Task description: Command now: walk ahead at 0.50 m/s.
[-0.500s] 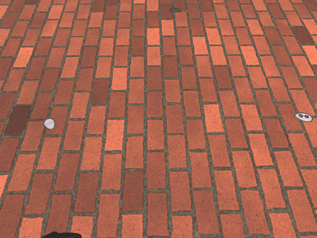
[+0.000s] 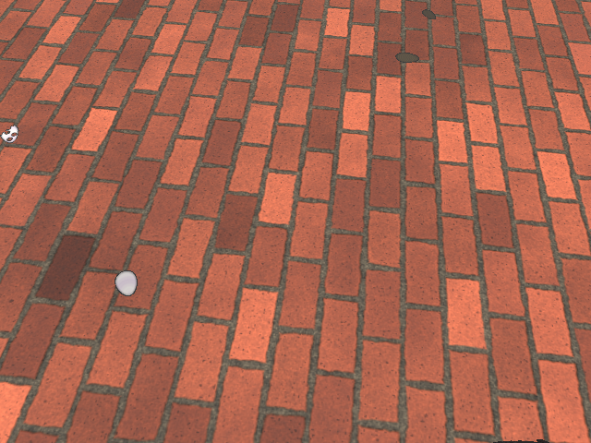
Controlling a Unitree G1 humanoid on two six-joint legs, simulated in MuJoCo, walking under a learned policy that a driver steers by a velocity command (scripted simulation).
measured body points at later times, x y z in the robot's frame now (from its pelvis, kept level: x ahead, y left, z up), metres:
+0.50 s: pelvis +0.27 +0.00 +0.01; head +0.30 +0.00 +0.46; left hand +0.46 +0.22 -0.10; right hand +0.20 -0.24 -0.13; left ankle +0.14 +0.09 -0.72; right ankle +0.42 -0.11 -0.70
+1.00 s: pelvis +0.53 -0.03 +0.02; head +0.56 -0.03 +0.47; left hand +0.46 +0.20 -0.13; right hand +0.70 -0.26 -0.11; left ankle +0.70 +0.10 -0.68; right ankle +0.43 -0.10 -0.72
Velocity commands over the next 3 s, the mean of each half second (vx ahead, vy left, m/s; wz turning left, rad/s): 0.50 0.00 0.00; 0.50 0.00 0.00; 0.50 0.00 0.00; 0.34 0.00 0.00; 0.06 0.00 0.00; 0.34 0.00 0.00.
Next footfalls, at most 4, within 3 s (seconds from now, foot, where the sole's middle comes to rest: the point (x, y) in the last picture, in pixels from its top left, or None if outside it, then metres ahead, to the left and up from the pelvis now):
0.02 left None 0.18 0.09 -0.76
0.56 right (366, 438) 0.47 -0.10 -0.76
1.12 left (293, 309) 0.77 0.07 -0.76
1.68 right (364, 219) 1.08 -0.11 -0.76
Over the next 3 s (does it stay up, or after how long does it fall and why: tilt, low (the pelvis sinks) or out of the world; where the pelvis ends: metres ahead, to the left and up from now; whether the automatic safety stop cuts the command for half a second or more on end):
stays up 1.22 -0.02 0.01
